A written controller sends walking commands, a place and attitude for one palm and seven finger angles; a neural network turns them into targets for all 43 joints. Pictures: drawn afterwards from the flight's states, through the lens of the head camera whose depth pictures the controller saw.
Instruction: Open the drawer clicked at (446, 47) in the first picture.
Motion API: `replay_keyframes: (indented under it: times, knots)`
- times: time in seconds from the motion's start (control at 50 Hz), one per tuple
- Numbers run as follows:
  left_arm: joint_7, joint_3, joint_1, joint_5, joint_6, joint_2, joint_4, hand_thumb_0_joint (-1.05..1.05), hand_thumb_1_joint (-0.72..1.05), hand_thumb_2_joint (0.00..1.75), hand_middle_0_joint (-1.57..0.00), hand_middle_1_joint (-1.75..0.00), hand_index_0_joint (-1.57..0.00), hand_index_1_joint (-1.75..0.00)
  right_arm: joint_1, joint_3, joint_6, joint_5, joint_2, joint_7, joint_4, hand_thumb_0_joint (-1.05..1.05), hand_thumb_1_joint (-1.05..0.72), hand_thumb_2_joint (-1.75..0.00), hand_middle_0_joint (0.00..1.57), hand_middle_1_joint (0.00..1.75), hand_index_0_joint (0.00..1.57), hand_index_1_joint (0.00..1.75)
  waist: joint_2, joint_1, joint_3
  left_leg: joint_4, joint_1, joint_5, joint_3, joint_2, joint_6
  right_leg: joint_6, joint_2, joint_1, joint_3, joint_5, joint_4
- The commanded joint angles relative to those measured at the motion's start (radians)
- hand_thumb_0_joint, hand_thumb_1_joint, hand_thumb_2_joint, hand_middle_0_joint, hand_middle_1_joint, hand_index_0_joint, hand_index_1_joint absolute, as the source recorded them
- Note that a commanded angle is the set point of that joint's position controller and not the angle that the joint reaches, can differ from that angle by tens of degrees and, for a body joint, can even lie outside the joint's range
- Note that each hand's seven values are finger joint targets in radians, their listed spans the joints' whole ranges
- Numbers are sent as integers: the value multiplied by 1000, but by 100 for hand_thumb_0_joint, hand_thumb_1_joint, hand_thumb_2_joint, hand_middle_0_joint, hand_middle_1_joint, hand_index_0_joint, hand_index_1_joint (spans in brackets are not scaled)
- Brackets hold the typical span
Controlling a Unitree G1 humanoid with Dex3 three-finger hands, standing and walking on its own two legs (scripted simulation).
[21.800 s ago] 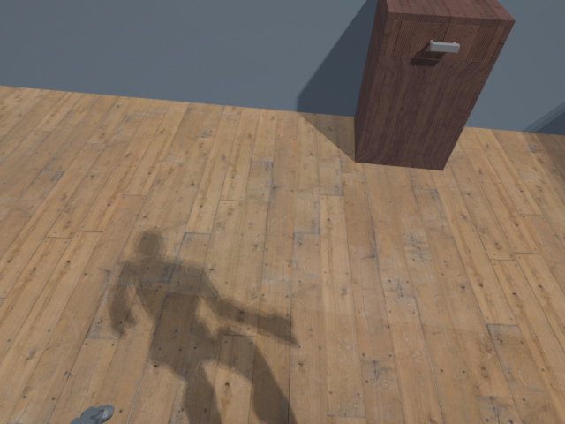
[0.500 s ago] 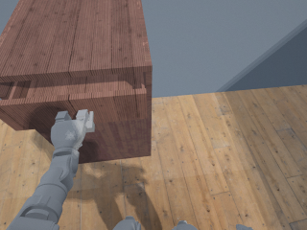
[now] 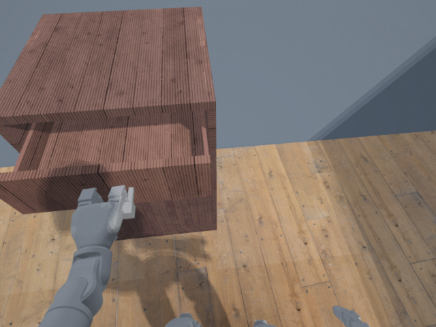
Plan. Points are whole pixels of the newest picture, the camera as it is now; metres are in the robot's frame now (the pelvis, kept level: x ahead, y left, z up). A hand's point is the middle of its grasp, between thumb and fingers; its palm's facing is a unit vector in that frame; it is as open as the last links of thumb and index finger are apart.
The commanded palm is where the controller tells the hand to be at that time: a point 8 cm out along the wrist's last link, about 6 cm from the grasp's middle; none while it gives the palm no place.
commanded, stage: pull the drawer open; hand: left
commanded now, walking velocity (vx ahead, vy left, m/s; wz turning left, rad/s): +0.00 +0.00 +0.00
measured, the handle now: (108, 202) +0.36 +0.25 -0.03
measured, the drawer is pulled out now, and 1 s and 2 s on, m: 0.15 0.27 0.30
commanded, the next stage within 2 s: open the thumb to release the handle in 1.44 s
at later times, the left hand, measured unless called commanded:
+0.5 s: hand (106, 256) +0.26 +0.23 -0.05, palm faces -0.03 -0.06 -1.00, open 5.9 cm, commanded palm +0.22 +0.23 +0.00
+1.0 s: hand (101, 297) +0.19 +0.22 -0.05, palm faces -0.04 -0.07 -1.00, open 5.9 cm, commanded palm +0.16 +0.22 +0.00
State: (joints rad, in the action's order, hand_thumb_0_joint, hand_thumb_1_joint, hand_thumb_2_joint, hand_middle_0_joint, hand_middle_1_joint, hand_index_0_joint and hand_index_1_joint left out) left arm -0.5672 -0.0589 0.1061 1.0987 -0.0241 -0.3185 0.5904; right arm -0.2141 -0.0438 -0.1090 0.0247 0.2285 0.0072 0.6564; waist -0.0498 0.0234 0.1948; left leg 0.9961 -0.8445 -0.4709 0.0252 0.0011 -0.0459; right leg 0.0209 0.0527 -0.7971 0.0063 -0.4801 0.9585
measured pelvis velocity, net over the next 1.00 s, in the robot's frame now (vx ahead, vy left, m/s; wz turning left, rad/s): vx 0.00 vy -0.02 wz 0.01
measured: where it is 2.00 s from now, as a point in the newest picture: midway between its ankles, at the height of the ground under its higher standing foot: outside the picture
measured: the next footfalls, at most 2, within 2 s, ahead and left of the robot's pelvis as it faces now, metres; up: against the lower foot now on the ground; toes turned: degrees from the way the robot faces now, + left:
none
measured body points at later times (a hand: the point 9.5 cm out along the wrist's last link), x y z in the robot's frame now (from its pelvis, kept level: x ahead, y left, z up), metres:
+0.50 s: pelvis +0.00 -0.01 +0.00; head +0.05 -0.02 +0.44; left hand +0.25 +0.23 +0.00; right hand +0.16 -0.25 -0.12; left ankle +0.00 +0.09 -0.68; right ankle -0.02 -0.11 -0.68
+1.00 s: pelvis +0.00 -0.02 -0.01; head +0.05 -0.03 +0.44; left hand +0.18 +0.22 +0.00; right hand +0.19 -0.25 -0.12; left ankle +0.00 +0.09 -0.68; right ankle -0.02 -0.11 -0.68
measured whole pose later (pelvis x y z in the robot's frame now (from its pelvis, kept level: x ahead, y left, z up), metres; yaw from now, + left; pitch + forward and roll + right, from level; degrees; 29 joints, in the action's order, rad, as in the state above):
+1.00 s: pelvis +0.00 -0.02 -0.01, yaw +1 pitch +16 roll -1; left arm -0.60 -0.09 -0.39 1.11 -0.02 -0.30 0.17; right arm -0.12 -0.02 -0.09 0.05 0.23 -0.01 0.58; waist -0.05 -0.02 0.19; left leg 1.06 -0.83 -0.50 0.02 0.00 -0.03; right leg 0.04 0.05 -0.79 0.01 -0.53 1.05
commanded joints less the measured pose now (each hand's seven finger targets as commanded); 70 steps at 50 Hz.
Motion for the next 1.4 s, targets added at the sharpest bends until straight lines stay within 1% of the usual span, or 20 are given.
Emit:
replay_keyframes:
  times: [0.0,0.06,0.08,0.16,0.2,0.26,0.3,0.32,0.44,0.54,0.68,0.7,0.72,0.9,0.96,1.04,1.2,1.26,1.3,1.38]
  knots:
    - [-40,106,111,-9,-29,-184,-181,0,90,90,-40,-135,-40,-135,34,-44,42,-1,136,12,-124,0,-90,-90,20,30,20,30,18,-31,272,-109,254,351,-33,17,10,33,12,120,16,356,-105]
    - [-43,68,99,-11,-38,-138,-205,0,90,90,-40,-135,-40,-135,35,-48,52,-1,132,11,-127,0,-90,-90,20,30,20,30,7,-21,253,-107,267,341,-32,16,10,34,12,101,22,338,-109]
    - [-44,100,85,-11,-41,-170,-218,0,90,90,-40,-135,-40,-135,41,-45,50,1,138,11,-130,0,-90,-90,20,30,20,30,16,-31,269,-109,269,351,-39,13,10,37,13,109,21,339,-103]
    - [-39,73,9,-22,-51,-131,-237,0,90,90,-40,-135,-40,-135,53,-44,56,-2,128,13,-142,0,-90,-90,20,30,20,30,36,-35,254,-106,250,333,-26,23,9,32,10,136,14,361,-110]
    - [-38,86,28,-13,-50,-155,-262,0,90,90,-40,-135,-40,-135,70,-36,53,-2,129,16,-144,0,-90,-90,20,30,20,30,21,-37,272,-106,256,331,-30,20,10,32,7,125,12,348,-101]
    - [-36,70,-49,-18,-53,-126,-272,0,90,90,-40,-135,-40,-135,72,-39,61,-2,124,14,-154,0,-90,-90,20,30,20,30,21,-41,236,-107,256,329,-30,22,11,34,10,122,13,348,-107]
    - [-37,89,-43,-11,-52,-151,-293,0,90,90,-40,-135,-40,-135,90,-34,57,-1,127,15,-156,0,-90,-90,20,30,20,30,30,-42,241,-106,257,322,-29,21,10,33,7,119,9,342,-106]
    - [-34,64,-75,-18,-55,-117,-293,0,90,90,-40,-135,-40,-135,81,-38,62,-1,124,14,-162,0,-90,-90,20,30,20,30,31,-38,220,-107,255,312,-31,22,10,34,8,117,15,334,-110]
    - [-33,82,-107,-15,-49,-138,-332,0,90,90,-40,-135,-40,-135,106,-32,67,2,123,17,-164,0,-90,-90,20,30,20,30,36,-44,233,-98,238,293,-25,26,8,32,4,124,3,339,-106]
    - [-36,92,-242,-21,-46,-135,-378,0,90,90,-40,-135,-40,-135,126,-29,66,2,119,11,-181,0,-90,-90,20,30,20,30,43,-64,240,-93,238,312,-23,29,11,34,3,149,-3,374,-96]
    - [-47,91,-363,-29,-45,-117,-452,0,90,90,-40,-135,-40,-135,143,-28,68,6,118,0,-202,0,-90,-90,20,30,20,30,43,-62,208,-83,232,310,-28,26,10,37,3,139,-3,382,-90]
    - [-51,109,-375,-23,-39,-136,-476,0,90,90,-40,-135,-40,-135,150,-26,67,8,117,-1,-204,0,-90,-90,20,30,20,30,44,-72,225,-78,232,313,-26,30,11,36,3,140,-10,387,-80]
    - [-53,80,-420,-27,-42,-103,-488,0,90,90,-40,-135,-40,-135,145,-29,71,8,112,-4,-213,0,-90,-90,20,30,20,30,26,-70,205,-77,231,307,-25,29,11,37,2,140,-4,384,-82]
    - [-76,111,-502,-15,-25,-125,-573,0,90,90,-40,-135,-40,-135,180,-21,67,19,110,-9,-226,0,-90,-90,20,30,20,30,38,-75,201,-53,221,286,-30,31,11,37,0,101,-10,360,-60]
    - [-78,85,-495,-10,-22,-105,-591,0,90,90,-40,-135,-40,-135,177,-24,71,21,108,-9,-229,0,-90,-90,20,30,20,30,23,-61,171,-47,219,260,-33,30,10,38,0,73,-5,321,-62]
    - [-77,86,-567,-11,-13,-104,-633,0,90,90,-40,-135,-40,-135,189,-18,71,26,104,-12,-244,0,-90,-90,20,30,20,30,29,-78,211,-39,227,273,-33,31,11,38,-1,78,-4,327,-47]
    - [-57,83,-688,-18,25,-102,-688,0,90,90,-40,-135,-40,-135,201,-7,78,31,97,-21,-273,0,-90,-90,20,30,20,30,45,-88,189,-23,205,255,-31,33,8,41,-6,60,-13,317,-38]
    - [-51,61,-689,-15,40,-90,-716,0,90,90,-40,-135,-40,-135,201,-9,80,34,97,-27,-282,0,-90,-90,20,30,20,30,34,-76,148,-15,190,216,-35,32,6,43,-8,24,-12,265,-42]
    - [-50,91,-749,-13,49,-112,-715,0,90,90,-40,-135,-40,-135,199,-4,82,35,95,-33,-290,0,-90,-90,20,30,20,30,20,-99,182,-12,197,228,-31,35,8,48,-6,29,-22,262,-32]
    - [-34,86,-840,-28,57,-99,-735,0,90,90,-40,-135,-40,-135,199,-2,79,33,91,-40,-313,0,-90,-90,20,30,20,30,31,-101,166,-13,174,239,-31,34,5,51,-6,55,-23,301,-31]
